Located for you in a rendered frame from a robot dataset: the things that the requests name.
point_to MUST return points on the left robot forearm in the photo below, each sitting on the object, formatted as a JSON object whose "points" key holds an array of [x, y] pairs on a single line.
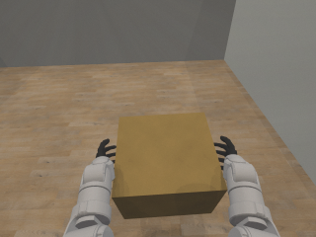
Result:
{"points": [[93, 203]]}

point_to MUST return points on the robot right hand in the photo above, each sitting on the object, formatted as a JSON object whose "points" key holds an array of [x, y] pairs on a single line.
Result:
{"points": [[228, 147]]}

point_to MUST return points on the robot left hand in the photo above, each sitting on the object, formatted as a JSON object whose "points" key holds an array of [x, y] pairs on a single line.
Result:
{"points": [[102, 150]]}

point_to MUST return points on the carton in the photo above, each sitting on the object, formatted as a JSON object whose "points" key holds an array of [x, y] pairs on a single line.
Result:
{"points": [[166, 165]]}

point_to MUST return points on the right robot forearm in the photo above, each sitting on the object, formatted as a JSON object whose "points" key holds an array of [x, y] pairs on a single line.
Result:
{"points": [[247, 206]]}

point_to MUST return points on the left robot upper arm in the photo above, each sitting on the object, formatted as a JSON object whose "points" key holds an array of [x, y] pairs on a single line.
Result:
{"points": [[98, 230]]}

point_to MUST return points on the right robot upper arm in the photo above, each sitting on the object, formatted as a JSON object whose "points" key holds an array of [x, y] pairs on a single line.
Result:
{"points": [[245, 231]]}

